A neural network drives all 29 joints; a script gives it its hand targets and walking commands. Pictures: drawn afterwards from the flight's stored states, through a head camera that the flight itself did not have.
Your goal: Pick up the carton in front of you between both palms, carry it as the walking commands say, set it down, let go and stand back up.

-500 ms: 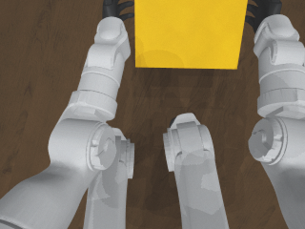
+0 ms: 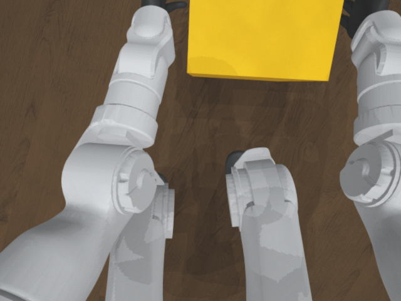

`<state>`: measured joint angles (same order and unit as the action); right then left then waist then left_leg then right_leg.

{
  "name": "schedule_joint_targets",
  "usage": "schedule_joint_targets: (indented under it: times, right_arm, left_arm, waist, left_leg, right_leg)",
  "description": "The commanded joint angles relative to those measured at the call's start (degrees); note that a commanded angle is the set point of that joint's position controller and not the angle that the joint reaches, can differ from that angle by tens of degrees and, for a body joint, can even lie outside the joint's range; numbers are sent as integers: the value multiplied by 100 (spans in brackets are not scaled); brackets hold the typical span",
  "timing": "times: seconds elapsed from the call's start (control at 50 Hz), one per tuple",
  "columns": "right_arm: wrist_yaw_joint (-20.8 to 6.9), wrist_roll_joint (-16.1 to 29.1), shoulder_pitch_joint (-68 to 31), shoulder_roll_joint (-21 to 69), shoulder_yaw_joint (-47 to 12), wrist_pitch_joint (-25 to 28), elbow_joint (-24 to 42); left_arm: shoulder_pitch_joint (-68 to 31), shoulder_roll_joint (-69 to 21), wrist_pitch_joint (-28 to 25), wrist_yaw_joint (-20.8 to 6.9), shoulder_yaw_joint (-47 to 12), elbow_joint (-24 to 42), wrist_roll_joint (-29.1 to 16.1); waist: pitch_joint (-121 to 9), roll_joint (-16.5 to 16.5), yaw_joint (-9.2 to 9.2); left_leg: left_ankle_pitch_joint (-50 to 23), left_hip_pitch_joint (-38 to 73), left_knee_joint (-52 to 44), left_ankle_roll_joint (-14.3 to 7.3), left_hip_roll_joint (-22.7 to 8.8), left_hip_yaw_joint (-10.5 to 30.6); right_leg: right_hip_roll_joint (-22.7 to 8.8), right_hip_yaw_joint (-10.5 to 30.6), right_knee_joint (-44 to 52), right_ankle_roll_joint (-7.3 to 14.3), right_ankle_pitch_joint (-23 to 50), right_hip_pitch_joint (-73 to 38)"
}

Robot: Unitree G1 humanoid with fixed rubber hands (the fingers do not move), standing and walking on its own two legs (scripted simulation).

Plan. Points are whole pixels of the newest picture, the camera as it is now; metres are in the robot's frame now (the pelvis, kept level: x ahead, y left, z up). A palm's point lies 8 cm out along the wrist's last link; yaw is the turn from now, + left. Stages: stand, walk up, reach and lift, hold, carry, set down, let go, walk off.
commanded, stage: set down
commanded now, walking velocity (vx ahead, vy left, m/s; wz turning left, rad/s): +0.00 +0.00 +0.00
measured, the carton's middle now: (249, 22) +0.53 -0.18 -0.26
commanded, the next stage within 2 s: let go in 1.70 s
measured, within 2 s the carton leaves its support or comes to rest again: neither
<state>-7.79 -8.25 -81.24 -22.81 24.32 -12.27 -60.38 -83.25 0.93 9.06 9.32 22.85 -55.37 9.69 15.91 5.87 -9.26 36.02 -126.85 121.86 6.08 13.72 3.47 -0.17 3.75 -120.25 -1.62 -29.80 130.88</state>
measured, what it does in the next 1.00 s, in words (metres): stands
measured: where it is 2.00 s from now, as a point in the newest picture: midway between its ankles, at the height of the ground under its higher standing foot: (197, 210)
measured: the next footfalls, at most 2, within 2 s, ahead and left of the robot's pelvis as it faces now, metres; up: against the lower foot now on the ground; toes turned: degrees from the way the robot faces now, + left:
none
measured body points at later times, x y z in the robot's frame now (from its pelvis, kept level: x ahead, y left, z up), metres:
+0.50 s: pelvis +0.01 +0.00 -0.01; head +0.38 -0.07 +0.23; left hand +0.55 -0.01 -0.21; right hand +0.47 -0.34 -0.21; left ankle +0.10 +0.12 -0.36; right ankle +0.12 -0.13 -0.36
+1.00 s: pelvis -0.01 -0.01 +0.04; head +0.32 -0.12 +0.32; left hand +0.57 -0.02 -0.08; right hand +0.48 -0.39 -0.09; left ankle +0.10 +0.12 -0.36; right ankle +0.12 -0.13 -0.36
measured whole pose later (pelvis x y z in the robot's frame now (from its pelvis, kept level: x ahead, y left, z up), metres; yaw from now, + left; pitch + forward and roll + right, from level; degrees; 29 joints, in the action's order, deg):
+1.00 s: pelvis -0.01 -0.01 +0.04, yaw -3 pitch +35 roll +6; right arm -4.4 4.6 -80.0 -29.0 13.5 -9.7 -59.0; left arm -79.9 8.2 12.8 12.4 15.1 -51.2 -1.1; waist 16.6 4.3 -8.1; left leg 35.9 -115.1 114.8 4.6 6.8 -0.1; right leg 1.5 4.1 -113.6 0.6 -26.5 122.6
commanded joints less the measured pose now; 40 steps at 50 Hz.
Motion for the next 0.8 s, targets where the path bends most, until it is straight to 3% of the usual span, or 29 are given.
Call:
schedule_joint_targets:
  times: [0.0,0.28,0.32,0.36,0.4,0.44,0.52,0.58,0.64,0.78]
  right_arm:
    - [-1141,263,-1821,3469,-1146,31,-168]
    - [-1038,262,-1184,2962,-1012,192,-447]
    - [-950,287,-1066,2539,-853,280,-523]
    - [-692,285,-633,1318,-407,444,-697]
    - [-157,264,-34,-640,71,771,-758]
    - [235,556,-339,-1432,89,1106,-558]
    - [381,1268,-1137,-2062,-239,1444,-77]
    - [331,1675,-1462,-2275,-572,1404,176]
    - [242,1836,-1484,-2244,-820,1201,193]
    - [261,1681,-1584,-2016,-1005,705,495]
  left_arm:
    - [-1725,-3530,134,-991,-1323,-501,-146]
    - [-1100,-3051,-7,-922,-1402,-619,-78]
    - [-1004,-2688,-48,-833,-1399,-580,-95]
    - [-591,-1516,-111,-589,-1219,-541,-158]
    - [-199,334,-254,-117,-1204,-316,-432]
    - [-601,889,-399,156,-1454,-66,-944]
    - [-1357,1016,-479,228,-2085,708,-1734]
    - [-1531,902,-349,234,-2397,1101,-2201]
    - [-1488,1079,-140,253,-2301,990,-2227]
    - [-1495,1460,102,398,-1448,1414,-1669]
  waist:
    - [-4666,494,-431]
    - [-4432,434,-367]
    - [-4485,403,-381]
    - [-4529,288,-411]
    - [-4586,145,-464]
    - [-4869,52,-510]
    - [-5704,86,-767]
    - [-6321,15,-824]
    - [-6429,-258,-722]
    - [-7082,-762,-273]
  left_leg:
    - [-1017,1669,-921,-406,-22,-809]
    - [-1355,1660,-775,-355,-120,-752]
    - [-1351,1797,-746,-312,-175,-739]
    - [-1348,1968,-737,-229,-271,-775]
    - [-1297,2089,-745,-102,-373,-831]
    - [-1512,2197,-660,-78,-461,-726]
    - [-1987,2770,-430,-92,-599,-565]
    - [-1817,3108,-413,-54,-608,-636]
    - [-1195,2836,-508,-90,-601,-785]
    - [-387,2564,-881,-227,-472,-1195]
  right_leg:
    - [291,-409,995,292,1592,-2584]
    - [218,-369,824,208,1887,-2570]
    - [167,-402,777,164,1808,-2619]
    - [63,-448,751,89,1772,-2746]
    - [-48,-460,740,86,1804,-2959]
    - [-109,-372,703,121,2136,-3218]
    - [-165,-295,518,228,2801,-3704]
    - [-221,-332,524,275,2887,-4218]
    - [-226,-347,654,245,2619,-4741]
    - [-46,-339,1221,95,1858,-6117]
